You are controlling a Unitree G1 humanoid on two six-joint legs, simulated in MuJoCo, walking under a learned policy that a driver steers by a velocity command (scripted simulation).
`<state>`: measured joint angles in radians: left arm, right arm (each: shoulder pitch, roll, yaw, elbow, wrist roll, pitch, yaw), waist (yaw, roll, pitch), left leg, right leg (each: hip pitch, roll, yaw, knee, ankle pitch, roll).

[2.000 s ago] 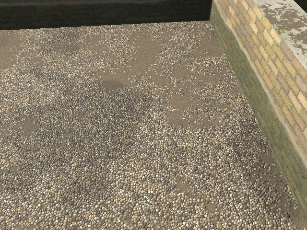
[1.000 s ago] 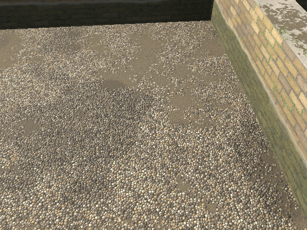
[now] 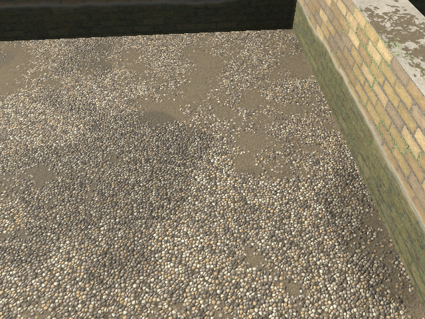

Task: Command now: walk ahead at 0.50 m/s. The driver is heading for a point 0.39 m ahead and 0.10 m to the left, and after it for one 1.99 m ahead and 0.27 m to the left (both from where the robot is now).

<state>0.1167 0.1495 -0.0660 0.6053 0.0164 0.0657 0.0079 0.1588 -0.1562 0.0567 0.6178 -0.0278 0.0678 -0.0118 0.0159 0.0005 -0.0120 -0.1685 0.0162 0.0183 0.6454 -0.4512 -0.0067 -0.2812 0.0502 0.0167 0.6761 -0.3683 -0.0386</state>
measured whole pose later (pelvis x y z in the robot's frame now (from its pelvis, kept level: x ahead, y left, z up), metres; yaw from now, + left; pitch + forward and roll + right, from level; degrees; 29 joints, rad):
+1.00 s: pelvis +0.00 +0.00 +0.00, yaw +0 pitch -1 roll +0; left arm 0.11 0.15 -0.06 0.60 0.02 0.06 0.01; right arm 0.16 -0.16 0.06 0.62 -0.03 0.07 -0.01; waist 0.02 0.00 -0.01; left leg -0.17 0.01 0.01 0.65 -0.45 -0.01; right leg -0.29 0.04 0.01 0.68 -0.37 -0.04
